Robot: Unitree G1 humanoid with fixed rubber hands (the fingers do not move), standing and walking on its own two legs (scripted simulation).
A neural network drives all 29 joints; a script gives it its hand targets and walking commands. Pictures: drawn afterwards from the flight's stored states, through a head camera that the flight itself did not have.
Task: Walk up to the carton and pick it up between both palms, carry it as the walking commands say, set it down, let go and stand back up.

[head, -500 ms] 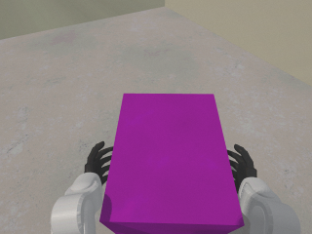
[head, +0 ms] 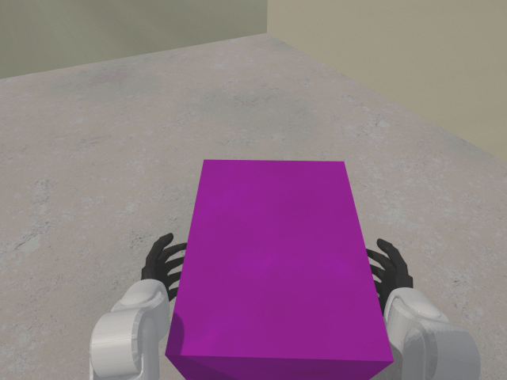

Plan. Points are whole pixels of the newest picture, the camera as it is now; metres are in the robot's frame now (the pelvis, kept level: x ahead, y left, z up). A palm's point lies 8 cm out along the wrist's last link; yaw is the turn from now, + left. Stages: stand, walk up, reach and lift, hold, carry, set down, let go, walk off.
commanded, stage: carry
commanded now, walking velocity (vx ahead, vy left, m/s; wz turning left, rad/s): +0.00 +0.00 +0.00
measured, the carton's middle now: (271, 278) +0.29 +0.00 +0.02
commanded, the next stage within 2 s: hold in 0.86 s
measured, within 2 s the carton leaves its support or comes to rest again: neither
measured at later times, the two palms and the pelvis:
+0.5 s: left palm (156, 302) +0.22 +0.16 +0.07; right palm (388, 307) +0.22 -0.16 +0.07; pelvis -0.03 +0.00 +0.00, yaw +0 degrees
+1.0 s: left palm (163, 304) +0.24 +0.16 +0.03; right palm (379, 312) +0.23 -0.16 +0.03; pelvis -0.03 +0.00 +0.01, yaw -7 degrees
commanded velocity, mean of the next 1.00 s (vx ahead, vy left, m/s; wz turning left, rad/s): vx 0.00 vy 0.00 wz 0.00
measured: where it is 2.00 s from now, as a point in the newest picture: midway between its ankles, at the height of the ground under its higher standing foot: outside the picture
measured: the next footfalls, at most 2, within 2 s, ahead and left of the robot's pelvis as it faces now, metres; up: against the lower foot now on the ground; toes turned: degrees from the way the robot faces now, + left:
none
